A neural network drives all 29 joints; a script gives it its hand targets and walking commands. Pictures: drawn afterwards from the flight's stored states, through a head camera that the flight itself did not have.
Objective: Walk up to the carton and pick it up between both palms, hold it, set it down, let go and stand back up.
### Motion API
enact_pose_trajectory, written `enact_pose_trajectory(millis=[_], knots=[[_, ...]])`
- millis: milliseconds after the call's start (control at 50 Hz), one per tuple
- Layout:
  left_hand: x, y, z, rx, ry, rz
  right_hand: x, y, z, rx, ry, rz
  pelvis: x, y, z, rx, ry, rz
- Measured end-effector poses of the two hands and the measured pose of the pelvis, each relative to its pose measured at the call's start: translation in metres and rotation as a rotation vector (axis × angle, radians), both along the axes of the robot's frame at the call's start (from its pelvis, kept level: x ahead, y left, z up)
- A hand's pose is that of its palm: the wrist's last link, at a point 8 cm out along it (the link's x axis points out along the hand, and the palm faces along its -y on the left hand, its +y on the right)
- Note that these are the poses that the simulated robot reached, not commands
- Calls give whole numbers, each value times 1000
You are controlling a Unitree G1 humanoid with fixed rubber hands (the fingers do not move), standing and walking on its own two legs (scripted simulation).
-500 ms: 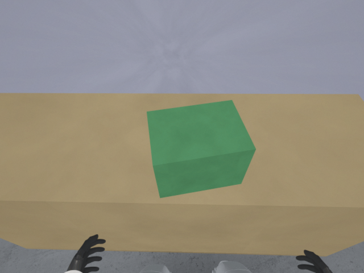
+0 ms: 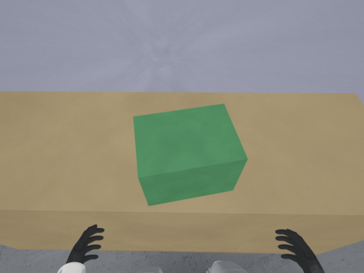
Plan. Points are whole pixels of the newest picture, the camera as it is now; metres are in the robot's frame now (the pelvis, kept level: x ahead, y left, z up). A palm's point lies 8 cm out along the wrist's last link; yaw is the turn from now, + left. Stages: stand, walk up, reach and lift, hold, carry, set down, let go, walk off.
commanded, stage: reach and lift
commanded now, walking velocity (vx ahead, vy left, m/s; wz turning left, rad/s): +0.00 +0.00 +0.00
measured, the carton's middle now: (185, 155) +0.40 +0.02 -0.03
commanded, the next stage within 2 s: none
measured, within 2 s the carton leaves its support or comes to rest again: neither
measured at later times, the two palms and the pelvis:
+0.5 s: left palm (77, 263) +0.14 +0.24 -0.05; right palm out of the picture +0.13 -0.25 -0.05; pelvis -0.03 -0.01 +0.00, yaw +0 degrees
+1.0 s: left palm (87, 246) +0.17 +0.22 -0.03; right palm (309, 243) +0.18 -0.24 -0.03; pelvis -0.01 +0.00 +0.00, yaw +0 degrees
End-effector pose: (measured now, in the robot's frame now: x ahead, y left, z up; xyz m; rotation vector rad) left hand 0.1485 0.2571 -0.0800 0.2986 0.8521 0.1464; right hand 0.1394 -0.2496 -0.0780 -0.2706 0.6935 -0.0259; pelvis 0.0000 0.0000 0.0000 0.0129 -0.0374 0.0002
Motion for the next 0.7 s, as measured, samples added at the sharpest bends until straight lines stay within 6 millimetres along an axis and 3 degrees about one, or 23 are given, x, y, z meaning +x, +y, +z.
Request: enact_pose_trajectory(millis=[160,300,700], knots=[[-18,-1,6,9,-65,31,-10,0,4,7,-30,17,-7,-1,1,2,-4,0],[-22,-3,16,6,-171,65,-19,0,7,42,-61,30,-18,-4,1,5,-20,0],[9,-32,45,-64,-433,119,4,4,38,140,-247,31,-32,-6,0,8,-39,-1]])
